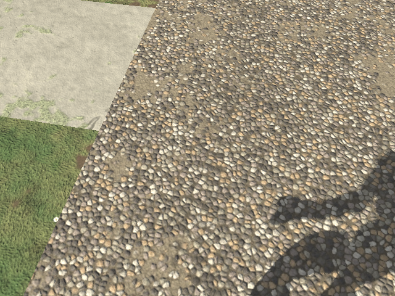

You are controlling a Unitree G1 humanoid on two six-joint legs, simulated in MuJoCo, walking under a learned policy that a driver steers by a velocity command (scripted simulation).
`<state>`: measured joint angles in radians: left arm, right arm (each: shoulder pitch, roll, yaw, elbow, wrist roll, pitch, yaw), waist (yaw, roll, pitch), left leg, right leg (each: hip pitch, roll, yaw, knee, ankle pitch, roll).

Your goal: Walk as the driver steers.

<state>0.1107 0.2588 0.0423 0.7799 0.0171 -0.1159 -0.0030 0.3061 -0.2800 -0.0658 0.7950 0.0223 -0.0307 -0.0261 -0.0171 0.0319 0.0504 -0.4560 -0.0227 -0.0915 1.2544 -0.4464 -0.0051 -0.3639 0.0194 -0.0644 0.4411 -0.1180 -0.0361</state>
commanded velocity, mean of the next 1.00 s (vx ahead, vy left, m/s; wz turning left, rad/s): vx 0.16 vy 0.00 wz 0.29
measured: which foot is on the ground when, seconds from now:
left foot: up 0.00-0.30, down 0.32-0.72, up 0.74-1.00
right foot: down 0.00-0.32, up 0.34-0.68, down 0.70-1.00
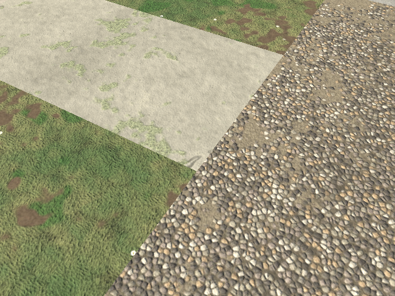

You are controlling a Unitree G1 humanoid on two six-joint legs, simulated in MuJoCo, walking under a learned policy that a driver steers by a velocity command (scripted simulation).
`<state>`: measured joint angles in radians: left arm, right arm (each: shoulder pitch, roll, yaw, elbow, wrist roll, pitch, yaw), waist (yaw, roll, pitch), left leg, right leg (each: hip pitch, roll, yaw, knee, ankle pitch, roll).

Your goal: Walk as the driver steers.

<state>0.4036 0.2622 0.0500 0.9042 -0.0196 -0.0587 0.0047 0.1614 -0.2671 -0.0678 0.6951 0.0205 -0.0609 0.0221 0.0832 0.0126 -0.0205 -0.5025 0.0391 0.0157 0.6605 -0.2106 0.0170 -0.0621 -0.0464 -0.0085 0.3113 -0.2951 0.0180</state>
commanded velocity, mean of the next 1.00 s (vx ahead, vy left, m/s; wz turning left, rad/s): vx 0.48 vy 0.00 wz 0.01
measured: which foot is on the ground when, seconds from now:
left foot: up 0.00-0.06, down 0.08-0.62, up 0.64-1.00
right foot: down 0.00-0.08, up 0.10-0.58, down 0.60-1.00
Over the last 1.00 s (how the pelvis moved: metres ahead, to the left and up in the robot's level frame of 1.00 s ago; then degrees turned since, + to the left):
0.19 0.07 0.01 14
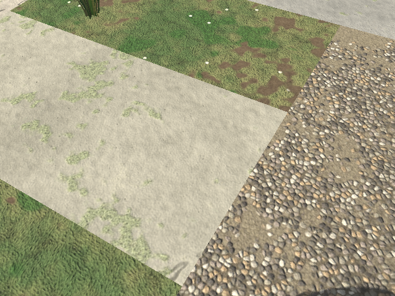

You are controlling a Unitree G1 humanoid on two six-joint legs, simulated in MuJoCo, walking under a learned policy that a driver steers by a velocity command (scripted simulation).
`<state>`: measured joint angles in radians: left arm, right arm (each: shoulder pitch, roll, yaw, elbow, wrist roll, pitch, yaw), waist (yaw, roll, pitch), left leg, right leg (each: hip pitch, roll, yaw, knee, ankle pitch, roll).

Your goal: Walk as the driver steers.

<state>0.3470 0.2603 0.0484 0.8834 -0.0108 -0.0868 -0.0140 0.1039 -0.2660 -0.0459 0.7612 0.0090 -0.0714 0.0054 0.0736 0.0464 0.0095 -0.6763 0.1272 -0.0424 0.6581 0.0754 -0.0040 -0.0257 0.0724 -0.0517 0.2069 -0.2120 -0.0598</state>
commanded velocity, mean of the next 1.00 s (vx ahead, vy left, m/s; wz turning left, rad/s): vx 0.50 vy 0.00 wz -0.25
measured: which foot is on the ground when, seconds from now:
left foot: up 0.00-0.12, down 0.14-0.70, up 0.72-1.00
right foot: down 0.00-0.16, up 0.18-0.66, down 0.68-1.00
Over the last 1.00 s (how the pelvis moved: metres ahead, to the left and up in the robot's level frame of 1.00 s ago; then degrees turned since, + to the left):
0.50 0.00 0.00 0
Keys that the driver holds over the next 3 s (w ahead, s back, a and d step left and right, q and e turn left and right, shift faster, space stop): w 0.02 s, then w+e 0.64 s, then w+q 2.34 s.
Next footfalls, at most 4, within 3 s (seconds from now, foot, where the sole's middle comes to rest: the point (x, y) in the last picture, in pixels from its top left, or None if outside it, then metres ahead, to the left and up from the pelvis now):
0.14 left None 0.27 0.15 -0.78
0.68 right None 0.50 -0.15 -0.78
1.26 left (235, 200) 0.86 -0.04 -0.78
1.72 right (282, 148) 1.14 -0.24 -0.78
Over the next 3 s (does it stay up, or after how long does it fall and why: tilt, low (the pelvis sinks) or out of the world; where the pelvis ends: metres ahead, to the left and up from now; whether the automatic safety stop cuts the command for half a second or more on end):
stays up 1.56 0.17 0.00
